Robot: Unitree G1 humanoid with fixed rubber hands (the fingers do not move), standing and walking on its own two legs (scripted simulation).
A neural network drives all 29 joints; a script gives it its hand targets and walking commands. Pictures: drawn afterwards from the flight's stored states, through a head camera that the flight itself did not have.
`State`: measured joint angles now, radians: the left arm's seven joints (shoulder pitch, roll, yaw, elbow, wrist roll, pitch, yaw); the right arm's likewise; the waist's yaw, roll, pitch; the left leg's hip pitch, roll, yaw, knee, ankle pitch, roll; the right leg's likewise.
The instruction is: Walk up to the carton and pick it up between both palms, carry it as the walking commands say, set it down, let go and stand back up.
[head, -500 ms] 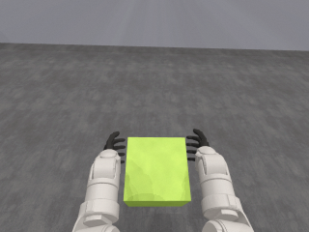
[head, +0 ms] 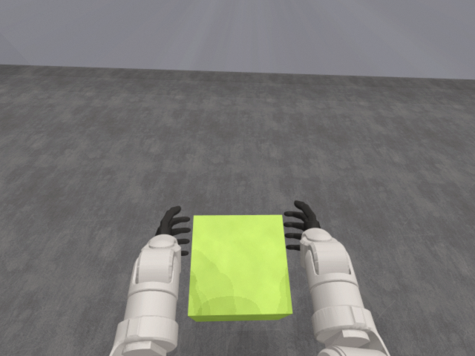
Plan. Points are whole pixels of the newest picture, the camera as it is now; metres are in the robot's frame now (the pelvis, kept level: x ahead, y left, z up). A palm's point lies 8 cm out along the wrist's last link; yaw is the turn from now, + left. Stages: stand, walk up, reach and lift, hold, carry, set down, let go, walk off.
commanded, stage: reach and lift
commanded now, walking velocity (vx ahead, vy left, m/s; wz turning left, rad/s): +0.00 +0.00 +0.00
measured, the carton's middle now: (237, 269) +0.31 +0.00 -0.05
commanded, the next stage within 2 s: hold in 0.56 s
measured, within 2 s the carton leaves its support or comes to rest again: neither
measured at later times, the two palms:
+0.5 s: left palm (165, 251) +0.29 +0.13 +0.05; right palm (314, 246) +0.29 -0.13 +0.06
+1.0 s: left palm (167, 250) +0.29 +0.13 +0.05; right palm (315, 247) +0.29 -0.13 +0.05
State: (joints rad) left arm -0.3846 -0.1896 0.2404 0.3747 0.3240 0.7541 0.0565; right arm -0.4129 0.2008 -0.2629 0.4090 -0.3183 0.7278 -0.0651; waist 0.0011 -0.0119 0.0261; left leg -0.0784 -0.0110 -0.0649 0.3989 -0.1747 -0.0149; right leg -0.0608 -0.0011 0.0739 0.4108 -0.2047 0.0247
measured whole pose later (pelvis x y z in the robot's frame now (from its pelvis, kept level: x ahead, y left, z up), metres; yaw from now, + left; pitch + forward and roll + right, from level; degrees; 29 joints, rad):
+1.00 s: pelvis -0.01 +0.00 -0.01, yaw -1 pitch -5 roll +0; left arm -0.35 -0.18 0.18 0.30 0.28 0.81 0.07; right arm -0.36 0.18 -0.20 0.33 -0.28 0.77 -0.07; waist 0.02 0.00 -0.05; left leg -0.22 0.00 -0.05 0.51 -0.21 -0.02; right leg -0.21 0.02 0.09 0.52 -0.23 0.02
